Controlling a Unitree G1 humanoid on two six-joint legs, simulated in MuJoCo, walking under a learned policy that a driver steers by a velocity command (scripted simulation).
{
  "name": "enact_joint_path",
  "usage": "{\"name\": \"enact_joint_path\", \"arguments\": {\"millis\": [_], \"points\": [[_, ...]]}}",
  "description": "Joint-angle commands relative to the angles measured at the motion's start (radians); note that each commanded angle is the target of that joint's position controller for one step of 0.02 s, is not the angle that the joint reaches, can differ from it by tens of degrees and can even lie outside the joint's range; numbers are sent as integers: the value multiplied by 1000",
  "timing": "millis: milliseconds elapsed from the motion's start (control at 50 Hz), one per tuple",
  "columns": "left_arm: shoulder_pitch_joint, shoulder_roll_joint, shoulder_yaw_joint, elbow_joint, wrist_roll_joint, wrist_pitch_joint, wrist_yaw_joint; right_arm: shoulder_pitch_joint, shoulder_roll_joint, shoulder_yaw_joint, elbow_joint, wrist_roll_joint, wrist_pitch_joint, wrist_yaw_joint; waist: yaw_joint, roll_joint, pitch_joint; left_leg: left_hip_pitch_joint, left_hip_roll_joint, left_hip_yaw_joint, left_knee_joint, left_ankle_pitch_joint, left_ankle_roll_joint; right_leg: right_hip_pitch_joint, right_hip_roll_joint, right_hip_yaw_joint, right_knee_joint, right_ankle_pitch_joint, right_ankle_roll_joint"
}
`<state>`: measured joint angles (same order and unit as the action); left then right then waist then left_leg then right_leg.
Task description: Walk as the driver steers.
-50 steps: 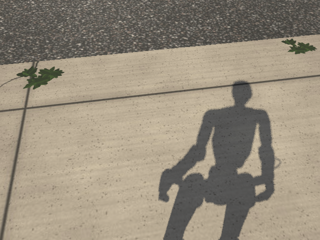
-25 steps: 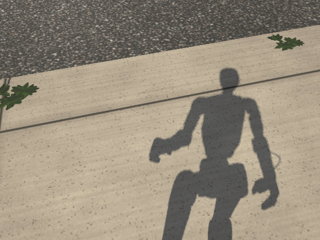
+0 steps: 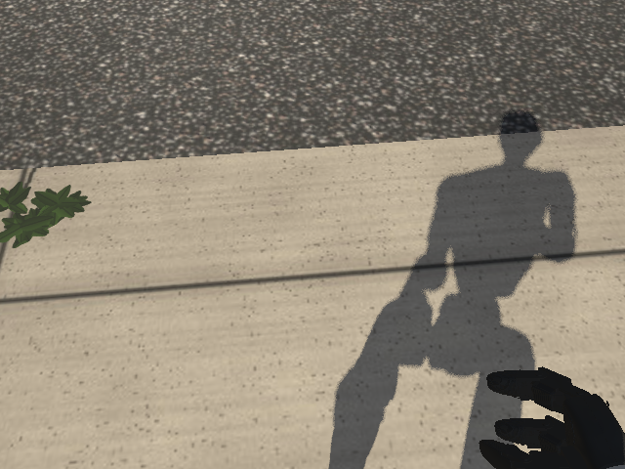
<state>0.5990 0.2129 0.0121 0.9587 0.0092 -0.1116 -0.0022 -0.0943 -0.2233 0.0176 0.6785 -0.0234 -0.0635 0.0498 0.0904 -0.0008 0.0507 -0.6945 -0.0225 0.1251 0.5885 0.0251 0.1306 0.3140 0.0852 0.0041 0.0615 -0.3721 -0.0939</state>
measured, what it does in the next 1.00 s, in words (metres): walks ahead, turning left: left foot, then right foot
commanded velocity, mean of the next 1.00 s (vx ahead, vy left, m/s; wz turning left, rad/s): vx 1.00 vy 0.00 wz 0.78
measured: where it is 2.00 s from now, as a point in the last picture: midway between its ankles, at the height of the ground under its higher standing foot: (150, 159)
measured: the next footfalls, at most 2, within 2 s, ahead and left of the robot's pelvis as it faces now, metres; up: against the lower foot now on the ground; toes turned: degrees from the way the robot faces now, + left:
left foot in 0.04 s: +0.24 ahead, +0.06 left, +0.00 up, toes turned +3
right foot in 0.46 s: +0.68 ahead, -0.09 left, +0.00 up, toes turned +20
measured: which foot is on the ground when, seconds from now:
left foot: up 0.00-0.02, down 0.04-0.48, up 0.50-0.90, down 0.92-1.00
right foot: down 0.00-0.02, up 0.04-0.44, down 0.46-0.90, up 0.92-1.00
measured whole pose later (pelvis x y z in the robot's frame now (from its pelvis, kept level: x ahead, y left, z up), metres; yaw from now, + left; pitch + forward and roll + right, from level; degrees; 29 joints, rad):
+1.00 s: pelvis +0.86 +0.21 -0.01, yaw +49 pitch -1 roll +0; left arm 0.32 0.25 0.01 0.78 0.04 -0.07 0.00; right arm 0.19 -0.32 -0.05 0.72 -0.02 0.01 0.02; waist 0.02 0.01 0.07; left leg -0.45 -0.18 0.09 0.74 -0.28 0.21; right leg -0.23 -0.08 0.00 1.42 -0.36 0.04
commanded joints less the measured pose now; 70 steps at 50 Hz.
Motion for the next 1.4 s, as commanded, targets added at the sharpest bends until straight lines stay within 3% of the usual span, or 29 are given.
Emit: {"name": "enact_joint_path", "arguments": {"millis": [20,40,60,80,140,200,280,380,440,460,480,500,520,560,640,780,840,900,920,940,960,1000,1040,1120,1200,1300,1360,1380,1400], "points": [[-97,249,56,-51,35,21,34,416,-194,-70,87,9,4,-38,-288,-137,-199,572,-97,20,-28,-131,52,-167,-275,-32,604,1518,14],[-160,251,60,-64,40,30,37,609,-232,-94,142,2,9,-53,-384,-106,-262,807,-24,-53,-41,-216,99,-344,-231,-64,947,1310,10],[-164,108,28,-109,37,12,20,658,-280,-113,161,-15,15,-62,-305,128,-301,1055,184,-390,22,-408,172,-734,-88,-58,1354,344,16],[-90,99,23,-151,0,-11,-2,588,-274,-115,157,-12,16,-46,-192,258,-359,1161,335,-944,-216,-527,299,-1043,12,54,1528,-84,26],[-301,133,12,-201,28,-31,-2,458,-145,-105,171,0,-2,-30,-125,-61,-41,727,233,-703,-378,-403,228,-1041,-142,97,1307,114,13],[-335,104,0,-252,72,16,-19,460,-132,-92,193,16,-28,-42,-35,-30,37,468,141,-585,-437,-360,208,-972,-190,81,1148,50,82],[-599,94,-24,-367,46,23,-39,464,-180,-107,167,21,-50,-38,-77,-2,119,218,53,-466,-524,-208,163,-833,-192,5,756,338,138],[-695,127,-20,-400,21,22,-31,563,-230,-129,174,34,-44,-31,-160,44,35,464,70,-468,-411,167,85,-695,-118,-8,506,491,116],[-465,217,21,-345,22,10,0,551,-296,-143,170,22,-33,-42,-44,43,-150,579,56,-455,-16,480,24,-410,-61,-9,433,279,85],[-268,269,45,-304,29,6,21,506,-289,-142,155,18,-39,-37,61,44,-250,434,15,-441,234,363,9,-160,-141,43,481,197,67],[-40,344,71,-273,59,6,42,484,-138,-104,116,12,-50,-41,116,-112,-405,261,-39,-366,588,-193,20,72,-407,307,485,-147,49],[-135,408,88,-278,74,14,28,608,-71,-78,45,77,-46,-42,-16,-454,-531,-5,-95,-262,838,-528,-5,181,-628,885,241,-352,-61],[-242,287,80,-302,62,24,20,510,-156,-84,78,45,-23,-55,-6,-239,-358,-108,3,-238,880,-408,8,37,-551,804,201,-471,-58],[-305,163,50,-279,57,25,11,382,-160,-91,68,16,-4,-32,-15,-45,-147,-90,68,-208,789,-298,-9,-204,-456,444,213,-89,-30],[-228,101,35,-171,15,-6,-5,274,-73,-69,-16,-7,52,7,-79,-99,-33,-113,134,-187,735,-288,-20,-352,-394,123,166,269,20],[-240,182,45,-131,15,-24,7,49,-94,-41,-133,-8,57,52,-114,-34,100,43,80,2,283,-3,26,-431,-297,-266,53,657,64],[-181,266,61,-131,19,3,28,110,-133,-51,-103,-4,53,44,-162,-83,21,217,-31,86,199,-81,71,-292,-320,-304,255,1281,84],[-271,326,82,-178,33,51,31,611,-246,-116,51,-1,48,0,-391,-73,-220,818,-95,-23,114,-231,141,-493,-354,-254,958,1254,64],[-289,257,74,-188,34,54,14,565,-310,-154,63,34,63,-29,-331,138,-180,961,-11,-206,36,-328,165,-770,-148,-246,1368,246,95],[-205,183,46,-315,24,34,5,449,-425,-161,1,-7,78,-28,-163,277,-279,1170,229,-769,-105,-283,348,-1148,-62,-104,1650,-133,144],[-325,230,42,-355,25,4,6,512,-393,-164,-22,-6,82,-41,-242,83,-326,1151,278,-929,-275,-399,374,-1233,-90,57,1619,-58,139],[-367,218,31,-353,30,-8,9,485,-302,-144,35,6,53,-58,-136,-74,-66,811,231,-813,-353,-342,292,-1168,-182,75,1373,-10,132],[-303,198,23,-318,64,37,8,408,-244,-119,27,6,17,-66,-44,-100,-19,563,157,-636,-353,-235,248,-1001,-228,70,1235,-18,146],[-448,123,-3,-355,42,68,-22,442,-191,-95,69,16,-35,-44,-74,-38,65,353,50,-391,-441,-74,170,-899,-264,-10,856,239,133],[-490,132,11,-330,-3,51,-45,492,-197,-92,101,26,-67,-28,-124,-2,24,445,27,-218,-434,187,56,-763,-190,-67,674,713,25],[-543,113,11,-313,28,16,-49,582,-167,-69,181,5,-64,-89,-169,9,40,722,66,-111,-200,330,-52,-780,-69,-81,375,898,-32],[-143,188,43,-153,52,10,-44,500,-178,-66,164,2,-52,-139,-5,34,-94,786,66,-93,388,490,-105,-558,-42,-88,270,945,-31],[-25,214,59,-105,61,13,-36,460,-179,-69,153,36,-51,-138,55,-36,-111,647,13,-57,678,433,-132,-410,-21,-138,187,982,-26],[109,216,80,-62,67,24,-34,379,-205,-81,106,85,-51,-116,142,-362,-147,23,-132,32,1184,-401,-251,107,-101,47,266,1187,-160]]}}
